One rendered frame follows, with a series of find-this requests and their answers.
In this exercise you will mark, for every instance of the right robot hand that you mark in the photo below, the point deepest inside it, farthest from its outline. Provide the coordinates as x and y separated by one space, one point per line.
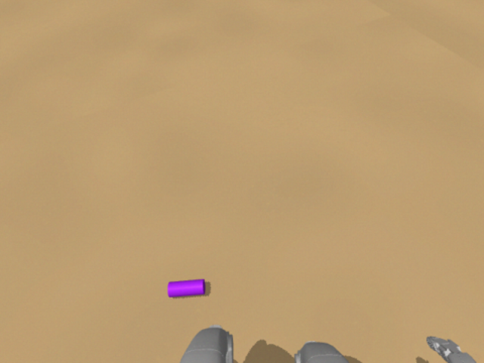
449 350

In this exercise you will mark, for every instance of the can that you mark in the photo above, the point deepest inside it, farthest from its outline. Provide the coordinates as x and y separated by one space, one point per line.
186 288

